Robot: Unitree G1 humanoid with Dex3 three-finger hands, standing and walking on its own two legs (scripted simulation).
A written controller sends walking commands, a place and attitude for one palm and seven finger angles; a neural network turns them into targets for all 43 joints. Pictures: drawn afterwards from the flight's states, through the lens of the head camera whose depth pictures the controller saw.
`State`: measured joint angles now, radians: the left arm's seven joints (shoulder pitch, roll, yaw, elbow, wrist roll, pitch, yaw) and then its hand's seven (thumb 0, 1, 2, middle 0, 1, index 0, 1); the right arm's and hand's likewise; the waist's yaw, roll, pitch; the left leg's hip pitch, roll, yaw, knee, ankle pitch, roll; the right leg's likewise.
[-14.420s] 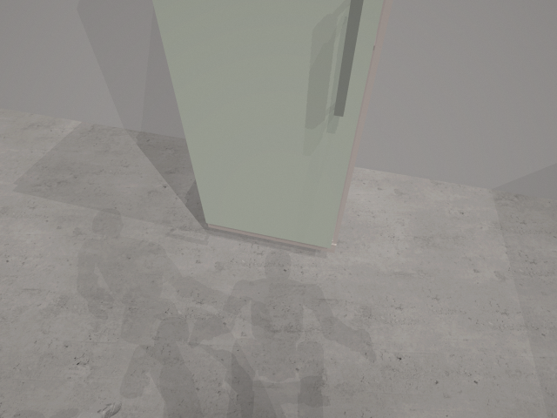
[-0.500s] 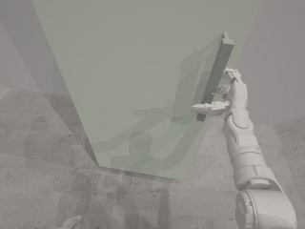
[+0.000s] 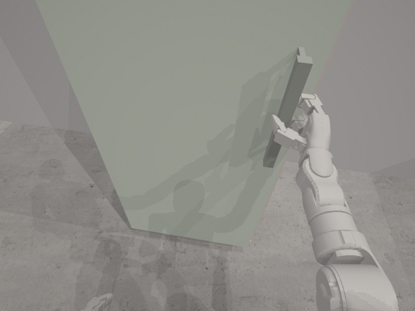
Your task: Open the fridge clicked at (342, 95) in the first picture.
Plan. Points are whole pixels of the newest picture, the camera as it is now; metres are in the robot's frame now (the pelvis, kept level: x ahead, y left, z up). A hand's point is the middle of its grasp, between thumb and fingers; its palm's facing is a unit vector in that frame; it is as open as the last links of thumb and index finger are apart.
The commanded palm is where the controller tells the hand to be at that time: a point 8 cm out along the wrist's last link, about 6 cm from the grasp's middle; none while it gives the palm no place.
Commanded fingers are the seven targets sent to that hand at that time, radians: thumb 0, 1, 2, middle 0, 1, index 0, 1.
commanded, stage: grip the handle and tug to test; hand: right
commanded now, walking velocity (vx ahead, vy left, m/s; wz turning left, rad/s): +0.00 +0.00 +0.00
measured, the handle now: (282, 115) +0.49 -0.10 +0.13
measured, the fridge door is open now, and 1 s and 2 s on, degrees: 0 0 29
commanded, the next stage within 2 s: pull the door a little, standing still in 0.78 s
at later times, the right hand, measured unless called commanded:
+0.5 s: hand (281, 129) +0.43 -0.09 +0.15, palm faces +0.09 +1.00 +0.00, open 7.4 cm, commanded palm +0.39 -0.13 +0.14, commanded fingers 0.00 -0.90 -0.90 0.45 1.40 0.45 1.40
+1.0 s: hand (281, 130) +0.43 -0.09 +0.15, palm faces +0.07 +1.00 +0.01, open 7.4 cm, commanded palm +0.39 -0.14 +0.14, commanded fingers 0.00 -0.90 -0.90 0.45 1.40 0.45 1.40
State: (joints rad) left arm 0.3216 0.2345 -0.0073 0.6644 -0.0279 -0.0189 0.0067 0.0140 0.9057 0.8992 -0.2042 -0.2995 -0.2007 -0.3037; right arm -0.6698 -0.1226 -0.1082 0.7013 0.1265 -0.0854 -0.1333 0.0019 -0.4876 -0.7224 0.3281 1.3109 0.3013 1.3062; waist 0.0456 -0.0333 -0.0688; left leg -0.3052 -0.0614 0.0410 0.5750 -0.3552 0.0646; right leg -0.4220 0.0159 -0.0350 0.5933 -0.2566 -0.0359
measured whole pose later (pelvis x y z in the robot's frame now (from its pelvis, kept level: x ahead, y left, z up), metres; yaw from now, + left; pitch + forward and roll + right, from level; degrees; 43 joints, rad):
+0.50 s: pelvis -0.01 +0.00 +0.00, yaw -1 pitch +5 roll +0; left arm 0.32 0.23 -0.01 0.68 -0.03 -0.03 0.01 0.01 0.91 0.90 -0.20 -0.30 -0.20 -0.30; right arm -0.73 -0.12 -0.09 0.78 0.13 -0.11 -0.15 0.00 -0.51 -0.76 0.27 1.35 0.25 1.34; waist 0.04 -0.03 -0.06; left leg -0.32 -0.06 0.06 0.59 -0.35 0.07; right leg -0.44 0.02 -0.02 0.60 -0.25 -0.03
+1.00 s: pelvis +0.02 +0.01 +0.00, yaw +0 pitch +4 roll +0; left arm 0.29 0.24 -0.01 0.63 -0.03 0.02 0.02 0.01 0.91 0.90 -0.20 -0.30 -0.20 -0.30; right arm -0.57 -0.11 -0.09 0.54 0.13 0.00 -0.12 0.00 -0.54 -0.72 0.26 1.34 0.25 1.33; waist 0.03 -0.03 -0.07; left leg -0.25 -0.06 0.04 0.54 -0.36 0.07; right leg -0.37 0.02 -0.03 0.56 -0.26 -0.03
